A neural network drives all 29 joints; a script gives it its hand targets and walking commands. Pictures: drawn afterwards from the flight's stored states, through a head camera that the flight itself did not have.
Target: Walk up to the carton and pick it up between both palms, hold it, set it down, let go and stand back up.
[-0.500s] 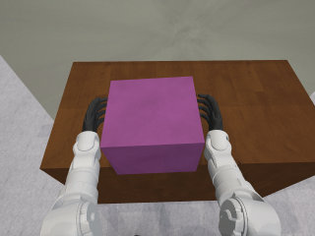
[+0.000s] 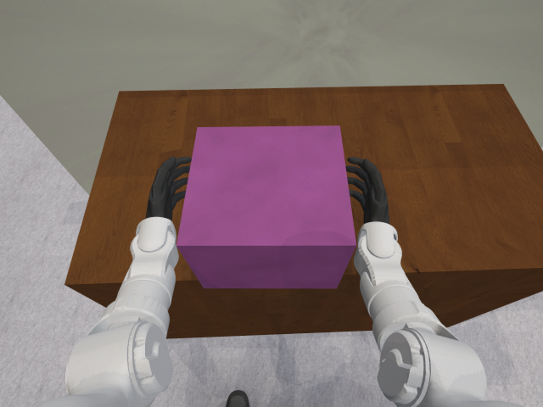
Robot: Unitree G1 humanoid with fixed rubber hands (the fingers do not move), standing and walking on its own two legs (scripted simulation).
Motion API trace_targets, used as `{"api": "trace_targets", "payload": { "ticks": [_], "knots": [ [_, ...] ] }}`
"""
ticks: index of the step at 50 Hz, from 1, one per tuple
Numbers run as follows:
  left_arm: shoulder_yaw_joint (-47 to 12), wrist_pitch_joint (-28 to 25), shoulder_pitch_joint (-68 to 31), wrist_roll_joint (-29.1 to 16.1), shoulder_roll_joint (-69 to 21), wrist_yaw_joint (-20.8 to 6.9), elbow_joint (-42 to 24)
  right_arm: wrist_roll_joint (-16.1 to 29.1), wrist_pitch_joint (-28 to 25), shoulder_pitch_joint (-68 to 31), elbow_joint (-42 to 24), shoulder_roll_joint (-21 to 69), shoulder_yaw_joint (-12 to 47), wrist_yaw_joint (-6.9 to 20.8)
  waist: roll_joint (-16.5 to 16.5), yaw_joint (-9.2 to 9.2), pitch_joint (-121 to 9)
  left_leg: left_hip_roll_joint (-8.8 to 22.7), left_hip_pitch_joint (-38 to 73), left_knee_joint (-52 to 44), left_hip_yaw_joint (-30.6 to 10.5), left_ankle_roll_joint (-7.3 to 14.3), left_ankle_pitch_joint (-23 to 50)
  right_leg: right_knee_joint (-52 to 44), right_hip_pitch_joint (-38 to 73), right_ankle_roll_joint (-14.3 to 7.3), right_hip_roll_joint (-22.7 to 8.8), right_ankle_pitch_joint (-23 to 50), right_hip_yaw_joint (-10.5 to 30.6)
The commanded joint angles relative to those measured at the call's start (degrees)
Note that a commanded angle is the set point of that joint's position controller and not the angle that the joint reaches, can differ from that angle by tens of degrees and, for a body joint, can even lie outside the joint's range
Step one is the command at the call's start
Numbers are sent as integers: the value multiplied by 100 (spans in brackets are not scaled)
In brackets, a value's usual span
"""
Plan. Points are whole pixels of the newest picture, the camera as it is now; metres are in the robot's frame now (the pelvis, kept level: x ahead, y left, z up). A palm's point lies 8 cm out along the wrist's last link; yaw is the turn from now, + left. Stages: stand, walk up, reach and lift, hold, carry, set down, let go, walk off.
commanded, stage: set down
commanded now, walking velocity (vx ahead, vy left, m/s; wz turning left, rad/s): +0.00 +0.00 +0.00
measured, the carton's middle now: (269, 210) +0.41 +0.07 -0.04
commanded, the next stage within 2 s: none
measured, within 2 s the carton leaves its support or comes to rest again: neither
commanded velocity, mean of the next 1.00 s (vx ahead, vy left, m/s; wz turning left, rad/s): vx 0.00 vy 0.00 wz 0.00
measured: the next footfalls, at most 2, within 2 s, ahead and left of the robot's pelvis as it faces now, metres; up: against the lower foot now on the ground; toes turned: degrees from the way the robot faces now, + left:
none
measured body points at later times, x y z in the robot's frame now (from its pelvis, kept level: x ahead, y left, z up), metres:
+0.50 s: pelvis -0.01 +0.00 -0.01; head +0.09 +0.01 +0.43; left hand +0.38 +0.23 +0.00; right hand +0.42 -0.10 +0.00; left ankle +0.01 +0.11 -0.74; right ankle -0.04 -0.11 -0.74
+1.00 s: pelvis -0.01 +0.00 -0.01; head +0.10 +0.01 +0.43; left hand +0.39 +0.23 +0.00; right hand +0.42 -0.10 +0.00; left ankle +0.01 +0.11 -0.74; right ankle -0.04 -0.11 -0.74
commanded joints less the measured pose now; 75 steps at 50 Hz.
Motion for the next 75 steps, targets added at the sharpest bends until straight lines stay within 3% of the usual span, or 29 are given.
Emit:
{"api": "trace_targets", "payload": {
  "ticks": [1,8,9,16,17,23,29,40,47,50,52,54,62,68,72,73,75],
  "knots": [
    [-1137,-442,-3087,340,-2581,-488,-323,-650,-191,-2884,116,3178,1656,939,0,222,-3588,-122,1470,360,232,-240,2808,275,1680,169,-17,1863,139],
    [-981,-545,-3182,405,-2440,-487,-81,-841,-187,-2966,221,3140,1400,996,-69,211,-3632,-143,1273,396,288,-155,2485,351,1499,152,-20,1554,150],
    [-997,-567,-3169,380,-2460,-486,-111,-869,-175,-2923,262,3155,1363,1003,-52,132,-3656,-138,1256,393,286,-155,2406,349,1482,130,-29,1551,173],
    [-766,-560,-3155,556,-2333,-474,23,-946,-107,-2794,514,3171,1122,1040,116,213,-3468,-136,1056,397,295,-114,2173,411,1358,114,-42,1228,193],
    [-764,-552,-3135,535,-2349,-473,38,-982,-87,-2823,523,3117,1064,1047,124,147,-3424,-131,1129,403,313,-119,2165,388,1293,105,-50,1186,175],
    [-547,-576,-3117,599,-2173,-490,233,-1026,-103,-2962,360,3149,974,1048,-17,264,-3374,-155,697,417,340,-2,1926,562,1419,176,-109,1239,195],
    [-460,-608,-3025,600,-2194,-522,256,-1088,-102,-2908,375,3138,948,1063,-114,198,-3343,-172,655,497,314,13,1938,657,1348,167,-92,1327,225],
    [-282,-605,-2698,745,-2129,-526,340,-1099,-155,-2704,442,3163,909,1084,-107,273,-3214,-162,525,615,315,23,2043,765,1268,183,-96,1383,220],
    [-271,-568,-2634,843,-2170,-490,264,-1117,-135,-2706,478,3060,787,1143,66,213,-3157,-146,732,726,292,-4,2153,720,820,110,-48,963,169],
    [-202,-520,-2603,909,-2191,-493,344,-1148,-113,-2664,472,3087,713,1168,12,293,-2993,-135,766,702,286,35,2187,706,751,145,-76,870,141],
    [-169,-512,-2457,944,-2234,-503,371,-1194,-113,-2554,491,3059,691,1172,-48,209,-3005,-127,778,701,269,34,2088,683,742,130,-55,815,126],
    [-102,-514,-2476,984,-2118,-496,359,-1218,-94,-2560,449,3041,672,1175,-13,292,-3058,-149,680,717,309,69,2069,688,751,148,-78,807,171],
    [25,-490,-2360,1047,-2031,-482,343,-1255,-58,-2447,427,2959,558,1159,-107,227,-3024,-134,528,776,259,89,1917,781,724,140,-78,773,174],
    [79,-450,-2354,1045,-1844,-401,293,-1220,-29,-2415,536,2643,416,1131,31,173,-2924,-127,714,900,240,52,2073,810,410,121,-29,543,139],
    [224,-379,-2203,1087,-1627,-386,342,-1143,62,-2345,451,2490,374,1116,-16,193,-2837,-147,463,923,229,85,1951,854,535,135,-55,635,178],
    [269,-399,-2267,1055,-1510,-365,265,-1120,42,-2413,354,2374,396,1104,-54,276,-2934,-137,486,947,242,87,2032,901,525,139,-53,684,209],
    [276,-439,-2339,1016,-1276,-315,288,-1068,54,-2441,393,2193,362,1062,-55,227,-3095,-126,429,1020,234,87,1971,934,404,119,-42,635,212]
  ]
}}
